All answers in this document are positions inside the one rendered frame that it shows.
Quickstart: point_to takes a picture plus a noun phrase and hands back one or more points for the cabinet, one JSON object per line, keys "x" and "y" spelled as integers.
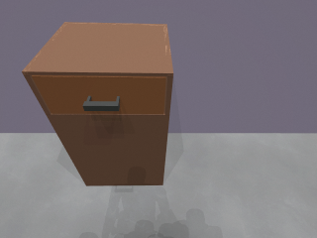
{"x": 109, "y": 149}

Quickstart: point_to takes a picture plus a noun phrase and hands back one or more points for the handle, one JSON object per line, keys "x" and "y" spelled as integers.
{"x": 89, "y": 105}

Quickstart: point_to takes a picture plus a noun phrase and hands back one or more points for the drawer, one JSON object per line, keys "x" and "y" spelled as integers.
{"x": 65, "y": 94}

